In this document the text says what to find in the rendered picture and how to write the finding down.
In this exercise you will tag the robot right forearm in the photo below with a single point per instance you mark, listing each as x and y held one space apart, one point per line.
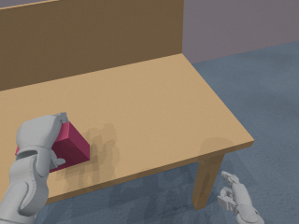
247 214

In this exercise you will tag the table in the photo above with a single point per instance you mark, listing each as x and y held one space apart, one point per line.
116 68

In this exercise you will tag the robot right hand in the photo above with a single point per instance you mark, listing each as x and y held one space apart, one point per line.
230 199

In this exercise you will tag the robot left hand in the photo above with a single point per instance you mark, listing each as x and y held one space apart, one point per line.
42 132

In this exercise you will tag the robot left forearm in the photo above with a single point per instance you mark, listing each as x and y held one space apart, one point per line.
27 191

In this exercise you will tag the sponge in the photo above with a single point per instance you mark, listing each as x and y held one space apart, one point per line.
70 146

